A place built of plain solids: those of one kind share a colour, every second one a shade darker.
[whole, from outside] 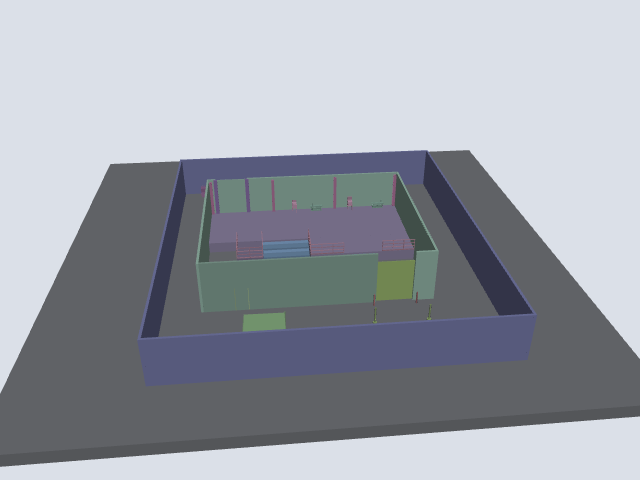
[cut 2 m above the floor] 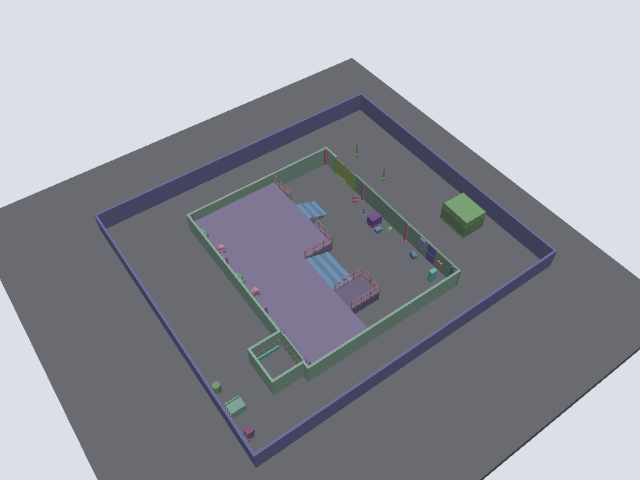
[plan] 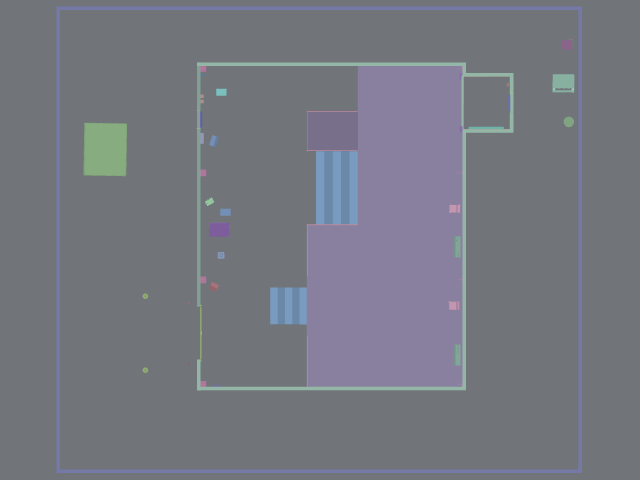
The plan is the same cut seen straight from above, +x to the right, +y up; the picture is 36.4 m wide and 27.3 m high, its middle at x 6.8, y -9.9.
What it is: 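A split-level store; one tall room on two levels; a low floor behind the doors and a raised floor 0.95 m over it, whose front bears 3 heads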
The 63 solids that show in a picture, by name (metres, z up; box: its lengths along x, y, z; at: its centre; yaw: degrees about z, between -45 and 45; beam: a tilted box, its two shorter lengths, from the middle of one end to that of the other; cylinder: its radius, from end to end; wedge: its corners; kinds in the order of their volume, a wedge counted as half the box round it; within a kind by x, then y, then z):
{
 "raised_floor_bank_1": {"box": [2.9, 9.25, 1.0], "at": [7.5, -13.62, 0.45]},
 "raised_floor_bank_2": {"box": [2.9, 2.3, 1.0], "at": [7.5, -3.7, 0.45]},
 "raised_floor_bank_3": {"box": [5.95, 18.25, 1.0], "at": [11.93, -9.12, 0.45]},
 "yard_bound_1": {"box": [0.2, 26.54, 4.0], "at": [-8.09, -9.88, 1.95]},
 "yard_bound_2": {"box": [29.88, 0.2, 4.0], "at": [6.75, -23.05, 1.95]},
 "yard_bound_3": {"box": [29.88, 0.2, 4.0], "at": [6.75, 3.29, 1.95]},
 "yard_bound_4": {"box": [0.2, 26.54, 4.0], "at": [21.6, -9.88, 1.95]},
 "wall_1": {"box": [0.2, 1.76, 4.55], "at": [-0.1, -17.57, 2.23]},
 "wall_2": {"box": [0.2, 13.91, 4.55], "at": [-0.1, -6.75, 2.23]},
 "wall_3": {"box": [15.3, 0.2, 4.55], "at": [7.45, -18.35, 2.23]},
 "wall_4": {"box": [15.3, 0.2, 4.55], "at": [7.45, 0.1, 2.23]},
 "wall_5": {"box": [0.06, 3.12, 4.55], "at": [14.87, -2.1, 2.23]},
 "wall_6": {"box": [0.06, 3.0, 2.45], "at": [14.93, -2.1, 1.18]},
 "wall_7": {"box": [0.2, 14.85, 4.55], "at": [15.0, -11.03, 2.23]},
 "wall_8": {"box": [0.2, 0.8, 4.55], "at": [15.0, -0.2, 2.23]},
 "wall_9": {"box": [2.9, 0.2, 2.45], "at": [16.35, -3.7, 1.18]},
 "wall_10": {"box": [2.9, 0.2, 2.45], "at": [16.35, -0.5, 1.18]},
 "wall_11": {"box": [0.2, 3.4, 2.45], "at": [17.7, -2.1, 1.18]},
 "beyond_container_1": {"box": [2.32, 2.93, 2.59], "at": [-5.41, -4.73, 1.24], "yaw": -1.0},
 "beyond_container_2": {"box": [2.44, 0.037, 1.48], "at": [-5.39, -3.27, 0.68], "yaw": -1.0},
 "beyond_container_3": {"box": [0.02, 3.0, 1.48], "at": [-4.22, -4.77, 0.68], "yaw": -1.0},
 "door_landing_1": {"box": [0.43, 2.1, 0.21], "at": [4.19, -13.65, 0.05]},
 "door_landing_2": {"box": [0.43, 2.1, 0.37], "at": [4.61, -13.65, 0.13]},
 "door_landing_3": {"box": [0.43, 2.1, 0.52], "at": [5.02, -13.65, 0.21]},
 "door_landing_4": {"box": [0.43, 2.1, 0.68], "at": [5.44, -13.65, 0.29]},
 "door_landing_5": {"box": [0.43, 2.1, 0.84], "at": [5.85, -13.65, 0.37]},
 "door_landing_6": {"box": [0.5, 4.15, 0.21], "at": [6.81, -6.92, 0.05]},
 "door_landing_7": {"box": [0.5, 4.15, 0.37], "at": [7.29, -6.92, 0.13]},
 "door_landing_8": {"box": [0.5, 4.15, 0.52], "at": [7.77, -6.92, 0.21]},
 "door_landing_9": {"box": [0.5, 4.15, 0.68], "at": [8.24, -6.92, 0.29]},
 "door_landing_10": {"box": [0.5, 4.15, 0.84], "at": [8.72, -6.92, 0.37]},
 "beyond_pallets_1": {"box": [1.21, 0.8, 0.73], "at": [20.64, -0.87, 0.7], "yaw": -0.2},
 "beyond_pallets_2": {"box": [1.2, 0.1, 1.05], "at": [20.65, -1.43, 0.47], "yaw": -0.2},
 "pallet_load_1": {"box": [1.11, 0.75, 0.76], "at": [1.08, -9.32, 0.53]},
 "pier_1": {"box": [0.17, 0.34, 4.55], "at": [14.81, -3.6, 2.23]},
 "pier_2": {"box": [0.17, 0.34, 4.55], "at": [14.81, -0.6, 2.23]},
 "sectional_door_1": {"box": [0.042, 3.08, 3.72], "at": [0.01, -15.2, 1.81]},
 "sectional_door_2": {"box": [0.044, 2.92, 0.06], "at": [0.06, -15.2, 0.12]},
 "tote_stack_1": {"box": [0.6, 0.4, 1.33], "at": [1.19, -1.5, 0.61]},
 "beyond_drums_1": {"cylinder": 0.3, "from": [20.95, -3.18, -0.06], "to": [20.95, -3.18, 0.87]},
 "carton_1": {"box": [0.25, 0.6, 0.44], "at": [0.7, -4.25, 0.17], "yaw": -17.5},
 "carton_2": {"box": [0.6, 0.4, 0.45], "at": [1.42, -8.32, 0.17]},
 "chair_stack_1": {"box": [0.58, 0.43, 0.23], "at": [14.44, -13.63, 1.74]},
 "chair_stack_2": {"box": [0.43, 0.43, 0.54], "at": [14.48, -8.12, 1.63], "yaw": -0.7},
 "beyond_wheeled_bin_1": {"box": [0.6, 0.53, 0.4], "at": [20.82, 1.2, 0.82], "yaw": 3.6},
 "distribution_board_1": {"box": [0.18, 0.6, 1.1], "at": [0.09, -4.12, 1.4]},
 "radiator_1": {"box": [2.0, 0.14, 0.38], "at": [16.25, -3.53, 0.14]},
 "door_leaf_1": {"box": [0.044, 1.0, 2.15], "at": [0.0, -3.05, 1.02]},
 "steel_column_1": {"box": [0.014, 0.26, 4.35], "at": [14.64, -18.11, 2.12]},
 "steel_column_2": {"box": [0.014, 0.26, 4.35], "at": [14.64, -12.17, 2.12]},
 "steel_column_3": {"box": [0.014, 0.26, 4.35], "at": [14.64, -6.08, 2.12]},
 "steel_column_4": {"box": [0.014, 0.26, 4.35], "at": [14.64, -0.14, 2.12]},
 "deck_rail_1": {"box": [0.05, 2.9, 0.05], "at": [6.08, -16.8, 1.98]},
 "deck_rail_2": {"box": [0.05, 2.95, 0.05], "at": [6.08, -10.47, 1.98]},
 "deck_rail_3": {"box": [2.9, 0.05, 0.05], "at": [7.5, -9.03, 1.98]},
 "deck_rail_4": {"box": [2.9, 0.05, 0.05], "at": [7.5, -4.82, 1.98]},
 "deck_rail_5": {"box": [2.9, 0.05, 0.05], "at": [7.5, -2.58, 1.98]},
 "bench_short_1": {"box": [0.13, 1.2, 0.029], "at": [14.43, -16.44, 1.39], "yaw": 0.2},
 "bench_short_2": {"box": [0.13, 1.2, 0.029], "at": [14.43, -10.29, 1.39], "yaw": 0.3},
 "bench_short_3": {"box": [0.13, 1.2, 0.029], "at": [14.58, -16.44, 1.39]},
 "bench_short_4": {"box": [0.13, 1.2, 0.029], "at": [14.58, -10.29, 1.39]},
 "bench_short_5": {"box": [0.13, 1.2, 0.029], "at": [14.72, -16.45, 1.39], "yaw": -0.1},
 "bench_short_6": {"box": [0.13, 1.21, 0.029], "at": [14.72, -10.29, 1.39], "yaw": 0.2}
}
